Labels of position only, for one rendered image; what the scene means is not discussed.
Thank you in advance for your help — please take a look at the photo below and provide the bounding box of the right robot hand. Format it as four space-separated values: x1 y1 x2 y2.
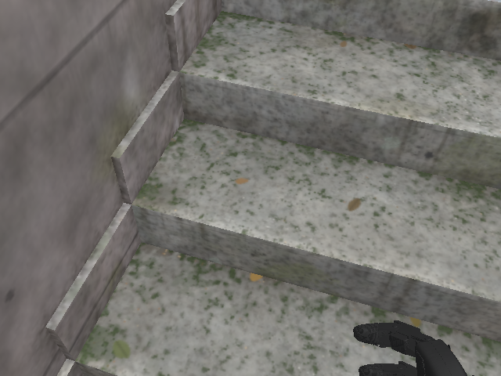
353 320 474 376

